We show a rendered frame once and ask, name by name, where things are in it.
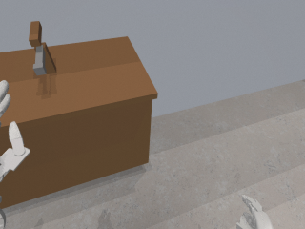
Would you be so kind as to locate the tap lever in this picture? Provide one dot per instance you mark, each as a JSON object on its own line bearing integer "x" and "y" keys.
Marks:
{"x": 40, "y": 61}

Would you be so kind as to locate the robot left hand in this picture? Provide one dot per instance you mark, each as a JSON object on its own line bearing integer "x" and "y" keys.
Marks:
{"x": 14, "y": 156}

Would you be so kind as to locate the robot right hand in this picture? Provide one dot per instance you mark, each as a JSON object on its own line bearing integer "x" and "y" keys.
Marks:
{"x": 258, "y": 219}

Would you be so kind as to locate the counter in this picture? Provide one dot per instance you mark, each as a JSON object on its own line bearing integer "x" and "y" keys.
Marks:
{"x": 88, "y": 117}

